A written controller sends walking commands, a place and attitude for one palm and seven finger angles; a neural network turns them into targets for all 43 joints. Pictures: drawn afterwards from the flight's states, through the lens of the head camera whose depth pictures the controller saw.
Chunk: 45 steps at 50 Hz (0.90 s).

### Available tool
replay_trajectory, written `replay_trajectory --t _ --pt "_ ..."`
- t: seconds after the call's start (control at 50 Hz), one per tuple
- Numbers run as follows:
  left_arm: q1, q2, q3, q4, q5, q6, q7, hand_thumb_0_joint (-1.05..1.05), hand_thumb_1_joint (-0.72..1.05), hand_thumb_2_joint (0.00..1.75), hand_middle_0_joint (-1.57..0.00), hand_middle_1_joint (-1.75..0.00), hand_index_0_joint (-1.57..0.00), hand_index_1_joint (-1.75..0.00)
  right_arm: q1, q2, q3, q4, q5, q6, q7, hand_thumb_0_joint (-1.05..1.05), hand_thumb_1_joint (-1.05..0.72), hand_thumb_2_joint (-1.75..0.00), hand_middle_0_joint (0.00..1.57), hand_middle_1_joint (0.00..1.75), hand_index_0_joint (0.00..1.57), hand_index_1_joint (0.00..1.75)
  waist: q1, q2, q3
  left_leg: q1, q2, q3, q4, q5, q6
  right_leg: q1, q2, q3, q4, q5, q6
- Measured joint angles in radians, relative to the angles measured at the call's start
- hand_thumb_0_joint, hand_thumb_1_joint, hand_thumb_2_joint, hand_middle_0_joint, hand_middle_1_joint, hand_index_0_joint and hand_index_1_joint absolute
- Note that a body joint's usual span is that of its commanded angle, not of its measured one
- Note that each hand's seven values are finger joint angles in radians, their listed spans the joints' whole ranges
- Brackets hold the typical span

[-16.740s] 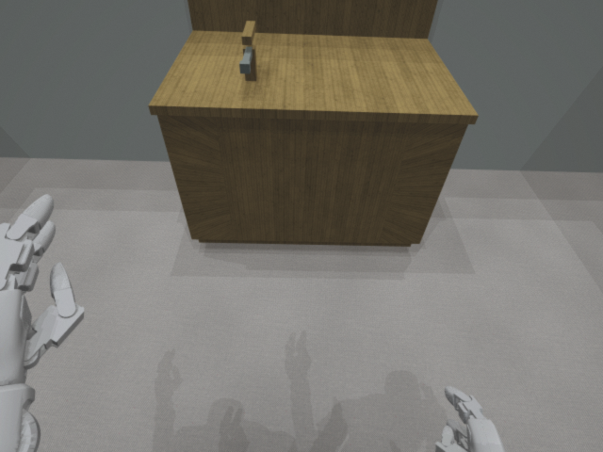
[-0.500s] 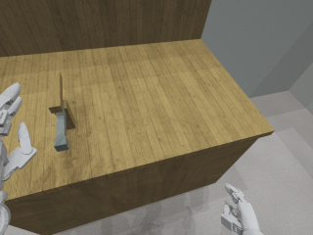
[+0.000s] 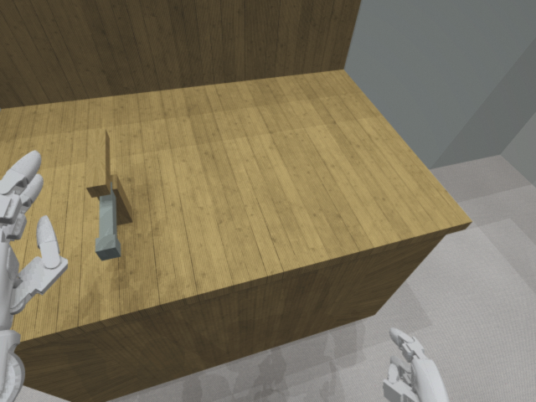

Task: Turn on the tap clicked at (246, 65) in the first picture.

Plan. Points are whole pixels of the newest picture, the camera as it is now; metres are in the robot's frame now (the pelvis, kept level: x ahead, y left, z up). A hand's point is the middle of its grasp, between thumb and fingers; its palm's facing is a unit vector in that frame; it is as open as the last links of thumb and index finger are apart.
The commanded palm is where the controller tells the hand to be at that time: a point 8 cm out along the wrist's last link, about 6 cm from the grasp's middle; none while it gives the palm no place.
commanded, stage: shuffle to correct the standing spot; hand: left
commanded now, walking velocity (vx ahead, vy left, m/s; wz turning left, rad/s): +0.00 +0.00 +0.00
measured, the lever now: (108, 247) +0.31 +0.28 +0.03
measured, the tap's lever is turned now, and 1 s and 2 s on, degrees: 0 0 0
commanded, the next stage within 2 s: come to a stop and stand still in 0.34 s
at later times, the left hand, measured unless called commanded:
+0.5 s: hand (104, 283) +0.20 +0.19 +0.16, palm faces +0.28 -0.85 -0.45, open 7.4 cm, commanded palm +0.14 +0.24 +0.17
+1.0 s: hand (69, 238) +0.24 +0.24 +0.18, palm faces +0.33 -0.85 -0.40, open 7.4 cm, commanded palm +0.17 +0.27 +0.17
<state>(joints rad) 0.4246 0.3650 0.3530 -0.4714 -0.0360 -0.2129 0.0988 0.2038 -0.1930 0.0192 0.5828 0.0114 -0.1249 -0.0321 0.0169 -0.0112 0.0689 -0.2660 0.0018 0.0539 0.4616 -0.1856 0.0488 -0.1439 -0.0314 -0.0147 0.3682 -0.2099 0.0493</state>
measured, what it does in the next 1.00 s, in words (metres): stands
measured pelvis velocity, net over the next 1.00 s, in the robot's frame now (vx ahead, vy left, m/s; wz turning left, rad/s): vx -0.01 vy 0.00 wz -0.06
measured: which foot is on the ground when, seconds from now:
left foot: down 0.00-1.00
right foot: down 0.00-1.00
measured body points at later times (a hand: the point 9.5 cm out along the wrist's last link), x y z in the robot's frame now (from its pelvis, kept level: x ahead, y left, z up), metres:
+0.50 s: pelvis -0.02 -0.04 -0.01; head +0.04 -0.03 +0.44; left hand +0.18 +0.24 +0.19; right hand +0.17 -0.26 -0.09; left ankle +0.04 +0.08 -0.74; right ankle -0.01 -0.16 -0.74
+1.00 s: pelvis -0.01 +0.00 +0.00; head +0.03 +0.02 +0.44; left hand +0.22 +0.28 +0.20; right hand +0.15 -0.23 -0.07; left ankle +0.02 +0.08 -0.74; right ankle -0.01 -0.16 -0.74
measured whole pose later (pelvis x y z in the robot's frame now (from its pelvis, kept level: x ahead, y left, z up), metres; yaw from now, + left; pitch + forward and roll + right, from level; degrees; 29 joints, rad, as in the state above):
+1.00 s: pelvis -0.01 +0.00 +0.00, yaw -4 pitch +1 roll -2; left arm 0.36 0.42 0.41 -0.45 -0.05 -0.28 0.09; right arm 0.24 -0.22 0.04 0.55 0.01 -0.17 0.03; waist 0.01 -0.02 0.05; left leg -0.31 -0.02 0.04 0.53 -0.24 0.05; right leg -0.25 -0.01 0.05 0.45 -0.22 0.04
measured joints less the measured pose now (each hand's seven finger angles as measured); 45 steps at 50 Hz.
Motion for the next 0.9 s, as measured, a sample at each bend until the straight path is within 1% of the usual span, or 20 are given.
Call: replay_trajectory --t 0.14,0.26,0.38,0.5,0.52,0.58,0.6,0.64,0.76,0.78,0.8,0.82,0.84,0.86,0.88,0.9 --pt "0.003 0.001 0.001 -0.001 -0.006 0.007 0.0 0.02 0.89 0.9 -0.21 -0.3 -0.21 -0.3 -0.002 -0.003 -0.005 -0.002 0.003 0.004 -0.004 0.01 -0.91 -0.9 0.2 0.3 0.2 0.3 0.002 0.0 -0.001 0.006 0.006 0.0 -0.007 0.0 -0.007 0.003 0.006 0.001 -0.003 -0.001 -0.005" --pt "-0.01 0.015 0.018 -0.032 -0.016 0.0 -0.004 0.02 0.89 0.9 -0.21 -0.3 -0.21 -0.3 -0.017 0.008 -0.004 -0.032 0.001 0.001 0.0 0.01 -0.91 -0.9 0.2 0.3 0.2 0.3 0.011 -0.01 0.022 -0.01 0.018 0.005 -0.002 0.007 -0.019 -0.028 0.017 0.007 0.027 -0.006 -0.016" --pt "0.008 0.027 0.033 -0.072 -0.024 -0.014 -0.019 0.02 0.89 0.9 -0.21 -0.3 -0.21 -0.3 -0.034 0.018 -0.003 -0.061 -0.003 -0.006 0.013 0.01 -0.91 -0.9 0.2 0.3 0.2 0.3 0.015 0.003 0.046 -0.06 0.05 -0.004 0.042 0.001 -0.039 -0.077 0.048 0.002 0.066 -0.009 -0.038" --pt "0.048 0.035 0.049 -0.115 -0.035 -0.037 -0.038 0.02 0.89 0.9 -0.21 -0.3 -0.21 -0.3 -0.038 0.008 -0.015 -0.066 -0.011 -0.005 0.011 0.01 -0.91 -0.9 0.21 0.3 0.2 0.3 0.015 0.03 0.058 -0.129 0.088 -0.024 0.109 -0.011 -0.061 -0.132 0.086 -0.012 0.103 -0.007 -0.063" --pt "0.054 0.034 0.046 -0.118 -0.037 -0.038 -0.035 0.02 0.89 0.9 -0.21 -0.3 -0.21 -0.3 -0.035 0.003 -0.019 -0.061 -0.009 -0.002 0.008 0.01 -0.91 -0.9 0.21 0.3 0.2 0.3 0.014 0.03 0.056 -0.138 0.084 -0.03 0.124 -0.03 -0.062 -0.141 0.086 -0.011 0.114 -0.01 -0.065" --pt "0.076 0.02 0.031 -0.112 -0.039 -0.023 -0.014 0.02 0.89 0.9 -0.21 -0.3 -0.22 -0.31 -0.023 -0.019 -0.024 -0.036 -0.001 0.008 -0.002 0.01 -0.91 -0.9 0.21 0.3 0.2 0.3 0.009 0.033 0.036 -0.129 0.047 -0.059 0.166 -0.099 -0.058 -0.157 0.08 0.001 0.141 -0.024 -0.064" --pt "0.08 0.016 0.026 -0.106 -0.038 -0.015 -0.006 0.02 0.89 0.9 -0.22 -0.3 -0.22 -0.31 -0.018 -0.027 -0.025 -0.025 0.0 0.011 -0.006 0.01 -0.91 -0.9 0.21 0.3 0.2 0.3 0.002 0.035 0.026 -0.113 0.036 -0.068 0.156 -0.092 -0.054 -0.157 0.078 0.004 0.146 -0.028 -0.06" --pt "0.074 0.016 0.022 -0.084 -0.037 0.001 0.007 0.02 0.89 0.9 -0.22 -0.3 -0.22 -0.31 -0.01 -0.032 -0.028 -0.001 0.003 0.017 -0.015 0.01 -0.91 -0.9 0.2 0.3 0.2 0.3 -0.009 0.025 0.022 -0.088 0.018 -0.068 0.13 -0.056 -0.042 -0.142 0.065 0.009 0.146 -0.033 -0.051" --pt "0.04 0.022 0.023 -0.031 -0.018 0.026 0.026 0.02 0.89 0.9 -0.21 -0.3 -0.22 -0.31 0.03 -0.026 -0.021 0.012 0.009 0.016 -0.022 0.01 -0.91 -0.9 0.2 0.3 0.2 0.3 -0.023 -0.001 0.004 -0.023 -0.006 -0.059 0.056 -0.039 -0.021 -0.081 0.039 0.017 0.082 -0.011 -0.031" --pt "-0.01 0.066 0.012 -0.017 -0.009 0.019 0.023 0.02 0.89 0.9 -0.21 -0.3 -0.22 -0.31 0.056 -0.035 0.007 -0.017 0.024 0.014 -0.049 0.01 -0.91 -0.9 0.2 0.3 0.19 0.3 -0.01 -0.002 0.012 -0.023 -0.009 -0.066 0.058 -0.038 -0.019 -0.075 0.038 0.012 0.081 -0.014 -0.025" --pt "-0.082 0.124 0.02 0.01 0.017 -0.008 0.009 0.02 0.89 0.9 -0.22 -0.3 -0.22 -0.31 0.08 -0.038 0.024 -0.035 0.03 -0.002 -0.059 0.01 -0.91 -0.9 0.2 0.3 0.19 0.29 0.005 -0.005 0.011 -0.037 -0.013 -0.075 0.069 -0.039 -0.019 -0.085 0.035 0.002 0.091 -0.02 -0.024" --pt "-0.149 0.165 0.043 0.042 0.028 -0.04 0.002 0.02 0.88 0.9 -0.22 -0.3 -0.22 -0.31 0.085 -0.035 0.036 -0.035 0.025 -0.015 -0.053 0.01 -0.91 -0.9 0.2 0.3 0.19 0.29 0.013 -0.01 0.009 -0.052 -0.015 -0.081 0.08 -0.041 -0.02 -0.097 0.033 -0.005 0.1 -0.022 -0.028" --pt "-0.201 0.192 0.072 0.07 0.025 -0.062 0.0 0.02 0.88 0.9 -0.22 -0.3 -0.22 -0.31 0.078 -0.031 0.044 -0.029 0.014 -0.023 -0.037 0.01 -0.91 -0.9 0.2 0.3 0.19 0.29 0.016 -0.013 0.006 -0.063 -0.013 -0.083 0.089 -0.044 -0.021 -0.106 0.035 -0.006 0.103 -0.022 -0.031" --pt "-0.232 0.206 0.101 0.089 0.017 -0.075 0.0 0.02 0.88 0.9 -0.22 -0.3 -0.22 -0.31 0.069 -0.028 0.048 -0.023 0.004 -0.027 -0.016 0.01 -0.91 -0.9 0.2 0.3 0.19 0.3 0.017 -0.015 0.0 -0.073 -0.009 -0.079 0.095 -0.048 -0.022 -0.115 0.039 -0.002 0.102 -0.019 -0.033" --pt "-0.242 0.208 0.125 0.099 0.003 -0.086 0.002 0.02 0.88 0.9 -0.22 -0.3 -0.22 -0.31 0.058 -0.025 0.049 -0.018 -0.001 -0.031 0.004 0.01 -0.91 -0.9 0.2 0.3 0.2 0.3 0.015 -0.017 -0.007 -0.079 -0.006 -0.071 0.098 -0.051 -0.021 -0.122 0.041 0.006 0.101 -0.016 -0.032" --pt "-0.233 0.196 0.138 0.1 -0.01 -0.09 0.004 0.02 0.89 0.9 -0.21 -0.3 -0.22 -0.31 0.051 -0.022 0.045 -0.019 -0.003 -0.033 0.023 0.01 -0.91 -0.9 0.2 0.3 0.2 0.3 0.011 -0.015 -0.014 -0.08 -0.004 -0.061 0.098 -0.055 -0.019 -0.125 0.042 0.016 0.099 -0.014 -0.03"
